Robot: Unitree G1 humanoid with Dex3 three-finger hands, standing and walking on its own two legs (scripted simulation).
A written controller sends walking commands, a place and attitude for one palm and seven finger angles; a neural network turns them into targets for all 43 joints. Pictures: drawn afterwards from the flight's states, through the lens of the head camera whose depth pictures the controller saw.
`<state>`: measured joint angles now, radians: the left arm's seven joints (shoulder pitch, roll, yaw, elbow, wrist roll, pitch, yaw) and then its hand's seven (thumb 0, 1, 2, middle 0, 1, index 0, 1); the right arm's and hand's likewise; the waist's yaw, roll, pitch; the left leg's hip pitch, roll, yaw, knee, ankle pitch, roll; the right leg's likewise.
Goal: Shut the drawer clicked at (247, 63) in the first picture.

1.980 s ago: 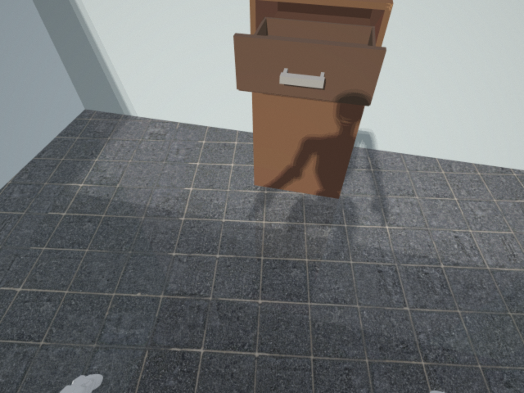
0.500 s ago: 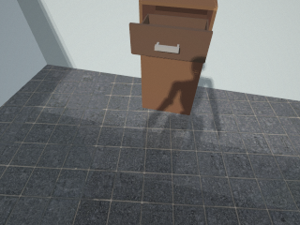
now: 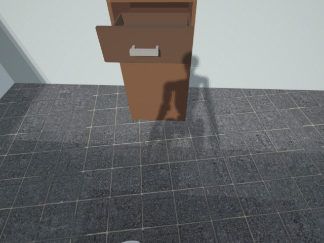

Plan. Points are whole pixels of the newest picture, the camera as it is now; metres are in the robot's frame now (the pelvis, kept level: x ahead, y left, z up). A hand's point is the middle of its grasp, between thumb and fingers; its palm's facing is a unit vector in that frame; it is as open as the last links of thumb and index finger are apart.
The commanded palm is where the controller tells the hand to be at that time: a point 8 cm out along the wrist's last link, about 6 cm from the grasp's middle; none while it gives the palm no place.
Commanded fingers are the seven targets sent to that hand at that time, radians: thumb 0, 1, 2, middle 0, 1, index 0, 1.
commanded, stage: walk to a spot facing it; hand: left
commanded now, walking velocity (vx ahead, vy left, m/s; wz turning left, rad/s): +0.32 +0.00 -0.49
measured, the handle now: (144, 49) +0.83 +0.16 +0.05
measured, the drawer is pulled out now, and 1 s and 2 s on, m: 0.28 0.28 0.28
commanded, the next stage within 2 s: none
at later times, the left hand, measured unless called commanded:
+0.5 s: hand (84, 215) +0.22 +0.28 -0.18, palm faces -0.16 -0.96 -0.21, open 7.4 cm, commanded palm none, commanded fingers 0.00 0.90 0.90 -0.20 -0.30 -0.20 -0.30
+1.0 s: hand (140, 150) +0.44 +0.13 -0.14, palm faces -0.57 -0.79 -0.24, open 7.4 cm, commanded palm none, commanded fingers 0.00 0.90 0.90 -0.20 -0.30 -0.20 -0.30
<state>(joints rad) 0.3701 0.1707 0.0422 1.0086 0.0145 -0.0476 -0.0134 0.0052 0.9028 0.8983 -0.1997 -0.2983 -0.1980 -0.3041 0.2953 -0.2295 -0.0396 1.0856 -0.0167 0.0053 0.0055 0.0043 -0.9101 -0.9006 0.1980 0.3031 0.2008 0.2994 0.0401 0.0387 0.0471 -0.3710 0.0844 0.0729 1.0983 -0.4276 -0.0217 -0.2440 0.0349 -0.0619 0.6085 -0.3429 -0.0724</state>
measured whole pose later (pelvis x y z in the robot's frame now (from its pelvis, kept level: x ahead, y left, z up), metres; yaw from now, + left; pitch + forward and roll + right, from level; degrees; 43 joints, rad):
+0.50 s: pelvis +0.17 +0.07 +0.00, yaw -17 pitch -1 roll -1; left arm 0.34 0.24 0.10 1.01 0.02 0.00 -0.01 0.01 0.90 0.90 -0.20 -0.30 -0.20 -0.30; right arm 0.11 -0.15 -0.01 0.89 -0.02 -0.07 -0.01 0.00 -0.91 -0.90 0.20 0.30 0.20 0.30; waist 0.06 -0.04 0.07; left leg -0.37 0.09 0.16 0.63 -0.23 0.03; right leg -0.40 0.01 0.01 1.24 -0.46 0.00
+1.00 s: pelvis +0.21 +0.07 +0.00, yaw -34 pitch -1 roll -1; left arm 0.09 0.19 0.05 0.84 0.01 0.03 0.00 0.00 0.90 0.90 -0.20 -0.30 -0.20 -0.30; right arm 0.30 -0.24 -0.06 0.96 -0.02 0.06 -0.01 0.00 -0.91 -0.90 0.20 0.30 0.20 0.30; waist -0.06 0.05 0.09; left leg -0.46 0.13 0.13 1.06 -0.47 -0.06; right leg -0.31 0.01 -0.06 0.60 -0.27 -0.03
